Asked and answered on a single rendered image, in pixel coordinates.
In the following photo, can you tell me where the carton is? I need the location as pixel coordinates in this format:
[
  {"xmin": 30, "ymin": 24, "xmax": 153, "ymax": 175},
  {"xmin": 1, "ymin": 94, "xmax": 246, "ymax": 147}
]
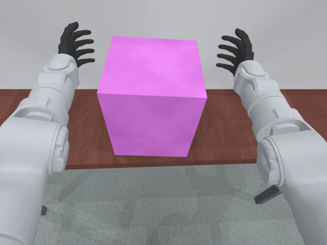
[{"xmin": 97, "ymin": 36, "xmax": 207, "ymax": 157}]

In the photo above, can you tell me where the right robot hand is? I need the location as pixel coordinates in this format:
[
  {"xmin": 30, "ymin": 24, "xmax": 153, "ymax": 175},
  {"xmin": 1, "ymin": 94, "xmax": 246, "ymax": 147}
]
[{"xmin": 216, "ymin": 28, "xmax": 254, "ymax": 76}]

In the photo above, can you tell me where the robot right upper arm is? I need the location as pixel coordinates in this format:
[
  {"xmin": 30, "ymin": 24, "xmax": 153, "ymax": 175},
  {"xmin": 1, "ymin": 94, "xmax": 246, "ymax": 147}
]
[{"xmin": 256, "ymin": 130, "xmax": 327, "ymax": 245}]

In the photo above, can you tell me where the table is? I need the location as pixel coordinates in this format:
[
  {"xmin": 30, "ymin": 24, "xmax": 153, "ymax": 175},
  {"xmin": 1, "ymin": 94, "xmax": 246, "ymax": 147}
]
[{"xmin": 0, "ymin": 89, "xmax": 327, "ymax": 215}]

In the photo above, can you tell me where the left robot forearm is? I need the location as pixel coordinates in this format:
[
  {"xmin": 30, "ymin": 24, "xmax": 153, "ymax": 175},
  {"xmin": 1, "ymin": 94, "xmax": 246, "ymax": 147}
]
[{"xmin": 0, "ymin": 54, "xmax": 80, "ymax": 133}]

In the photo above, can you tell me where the robot left upper arm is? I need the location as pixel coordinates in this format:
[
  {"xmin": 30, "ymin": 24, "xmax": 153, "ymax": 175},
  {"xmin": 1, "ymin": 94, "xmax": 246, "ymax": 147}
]
[{"xmin": 0, "ymin": 116, "xmax": 69, "ymax": 245}]

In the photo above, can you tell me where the right robot forearm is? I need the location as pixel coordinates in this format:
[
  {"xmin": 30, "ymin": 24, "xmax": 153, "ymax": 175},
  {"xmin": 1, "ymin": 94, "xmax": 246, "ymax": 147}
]
[{"xmin": 233, "ymin": 60, "xmax": 327, "ymax": 146}]

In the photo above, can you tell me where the left robot hand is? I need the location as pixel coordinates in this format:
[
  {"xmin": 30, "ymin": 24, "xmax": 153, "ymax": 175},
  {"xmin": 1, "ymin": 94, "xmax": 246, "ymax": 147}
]
[{"xmin": 58, "ymin": 22, "xmax": 95, "ymax": 67}]

